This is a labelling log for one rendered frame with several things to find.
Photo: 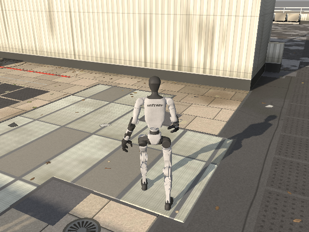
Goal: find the robot left forearm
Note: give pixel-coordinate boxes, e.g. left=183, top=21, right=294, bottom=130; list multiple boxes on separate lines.
left=124, top=117, right=135, bottom=141

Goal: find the robot right upper arm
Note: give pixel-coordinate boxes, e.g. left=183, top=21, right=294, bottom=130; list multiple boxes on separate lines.
left=165, top=97, right=178, bottom=123

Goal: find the robot left hand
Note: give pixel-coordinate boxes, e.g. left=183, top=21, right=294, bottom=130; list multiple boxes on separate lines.
left=122, top=138, right=132, bottom=152

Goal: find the left robot foot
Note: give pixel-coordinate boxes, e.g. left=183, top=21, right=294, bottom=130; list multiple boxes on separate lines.
left=141, top=179, right=148, bottom=190

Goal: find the robot right hand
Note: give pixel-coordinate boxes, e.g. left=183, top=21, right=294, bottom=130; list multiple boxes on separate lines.
left=168, top=125, right=179, bottom=133

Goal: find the humanoid robot head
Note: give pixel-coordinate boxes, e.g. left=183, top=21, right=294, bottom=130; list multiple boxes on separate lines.
left=147, top=76, right=163, bottom=99

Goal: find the robot right forearm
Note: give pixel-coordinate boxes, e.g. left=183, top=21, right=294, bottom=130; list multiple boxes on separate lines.
left=173, top=115, right=179, bottom=128

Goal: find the robot left upper arm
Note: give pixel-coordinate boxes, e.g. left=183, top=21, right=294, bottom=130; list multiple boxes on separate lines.
left=131, top=97, right=145, bottom=125

